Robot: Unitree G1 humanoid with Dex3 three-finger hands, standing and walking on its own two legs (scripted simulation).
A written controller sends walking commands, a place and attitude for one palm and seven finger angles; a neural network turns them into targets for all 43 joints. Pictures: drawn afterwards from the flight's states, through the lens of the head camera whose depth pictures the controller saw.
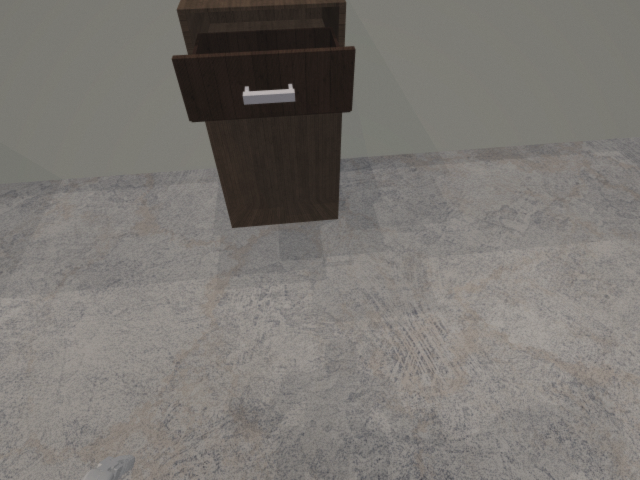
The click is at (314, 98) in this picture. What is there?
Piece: drawer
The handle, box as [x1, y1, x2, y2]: [243, 84, 294, 104]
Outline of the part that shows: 294,90 291,84 288,84 288,89 249,91 248,86 245,86 245,91 243,92 244,104 294,101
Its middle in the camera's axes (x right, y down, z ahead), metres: -0.13 -0.36 +0.95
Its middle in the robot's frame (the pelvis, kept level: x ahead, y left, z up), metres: +0.95 +0.18 +0.02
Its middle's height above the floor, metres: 0.79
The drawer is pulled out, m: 0.30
